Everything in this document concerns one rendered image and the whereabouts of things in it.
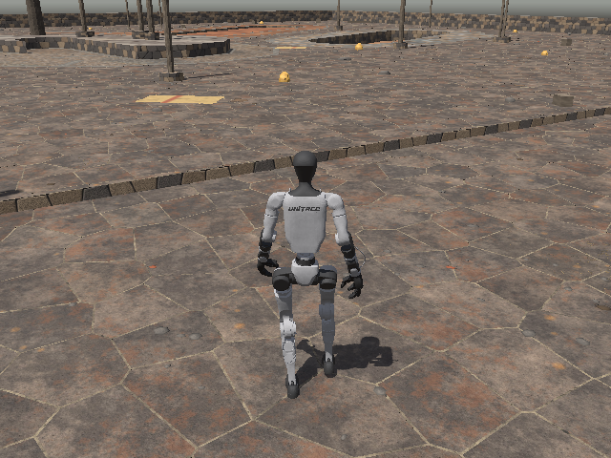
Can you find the right robot upper arm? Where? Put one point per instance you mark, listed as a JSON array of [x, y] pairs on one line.
[[336, 203]]

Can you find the humanoid robot torso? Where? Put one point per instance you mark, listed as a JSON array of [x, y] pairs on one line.
[[305, 230]]

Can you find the right robot hand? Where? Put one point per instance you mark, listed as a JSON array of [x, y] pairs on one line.
[[357, 285]]

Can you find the left robot upper arm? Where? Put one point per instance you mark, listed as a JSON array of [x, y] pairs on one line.
[[274, 203]]

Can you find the robot head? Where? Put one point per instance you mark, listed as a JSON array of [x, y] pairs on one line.
[[305, 164]]

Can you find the robot right forearm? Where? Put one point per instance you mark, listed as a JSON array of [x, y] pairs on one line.
[[350, 258]]

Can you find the left robot hand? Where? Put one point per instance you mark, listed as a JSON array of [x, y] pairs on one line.
[[270, 263]]

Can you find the robot left forearm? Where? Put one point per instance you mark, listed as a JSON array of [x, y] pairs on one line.
[[264, 249]]

